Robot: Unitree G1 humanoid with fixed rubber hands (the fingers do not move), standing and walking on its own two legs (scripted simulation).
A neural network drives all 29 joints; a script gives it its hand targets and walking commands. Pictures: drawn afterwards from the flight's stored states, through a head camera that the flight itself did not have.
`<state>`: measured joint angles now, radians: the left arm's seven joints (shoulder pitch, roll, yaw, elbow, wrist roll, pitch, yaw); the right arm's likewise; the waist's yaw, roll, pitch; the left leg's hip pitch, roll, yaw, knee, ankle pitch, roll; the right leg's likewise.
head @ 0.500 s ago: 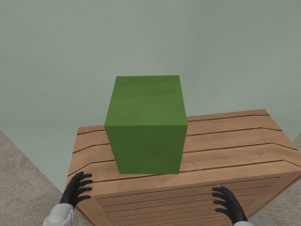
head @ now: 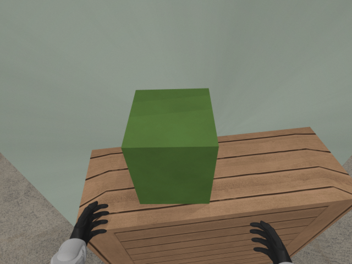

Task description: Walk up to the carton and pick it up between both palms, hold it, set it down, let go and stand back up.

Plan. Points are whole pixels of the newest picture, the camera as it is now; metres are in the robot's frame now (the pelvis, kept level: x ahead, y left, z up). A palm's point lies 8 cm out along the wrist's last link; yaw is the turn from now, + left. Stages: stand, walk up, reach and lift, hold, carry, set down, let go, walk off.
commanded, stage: let go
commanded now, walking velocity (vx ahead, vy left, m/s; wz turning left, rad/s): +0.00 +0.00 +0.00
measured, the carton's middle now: (173, 148) +0.42 +0.04 +0.02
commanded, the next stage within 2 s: stand in 0.02 s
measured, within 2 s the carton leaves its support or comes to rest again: neither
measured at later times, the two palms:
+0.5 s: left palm (80, 241) +0.19 +0.24 -0.03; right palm out of the picture +0.12 -0.26 -0.08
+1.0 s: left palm (79, 241) +0.19 +0.24 -0.03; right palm out of the picture +0.11 -0.27 -0.07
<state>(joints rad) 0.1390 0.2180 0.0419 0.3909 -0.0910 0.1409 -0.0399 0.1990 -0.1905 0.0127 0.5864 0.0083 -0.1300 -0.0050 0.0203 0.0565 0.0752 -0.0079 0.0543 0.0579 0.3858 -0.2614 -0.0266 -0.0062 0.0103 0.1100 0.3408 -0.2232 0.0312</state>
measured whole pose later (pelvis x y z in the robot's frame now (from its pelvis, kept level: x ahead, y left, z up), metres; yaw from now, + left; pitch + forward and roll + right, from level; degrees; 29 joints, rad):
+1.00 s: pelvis -0.02 +0.00 +0.00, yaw +0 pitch -5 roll -1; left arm 0.15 0.25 0.04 0.45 -0.08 -0.05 -0.03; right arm 0.26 -0.29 -0.06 0.59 -0.03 -0.02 0.03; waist 0.00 0.01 0.05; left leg -0.10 0.05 0.06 0.45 -0.27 -0.02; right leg -0.10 0.01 0.11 0.41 -0.23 0.03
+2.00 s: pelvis -0.02 +0.00 +0.00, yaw +0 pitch -5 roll -1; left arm 0.15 0.26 0.04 0.46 -0.08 -0.06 -0.03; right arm 0.26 -0.30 -0.06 0.59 -0.02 -0.02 0.03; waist -0.01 0.00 0.05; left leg -0.10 0.05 0.06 0.45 -0.26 -0.02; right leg -0.10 0.01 0.11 0.41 -0.22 0.03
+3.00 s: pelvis -0.02 +0.00 +0.00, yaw +0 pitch -5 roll -1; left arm 0.15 0.26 0.04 0.46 -0.08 -0.07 -0.03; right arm 0.26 -0.30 -0.06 0.59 -0.02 -0.02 0.03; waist -0.01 0.00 0.05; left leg -0.10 0.05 0.06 0.45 -0.26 -0.02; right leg -0.10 0.01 0.11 0.41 -0.22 0.03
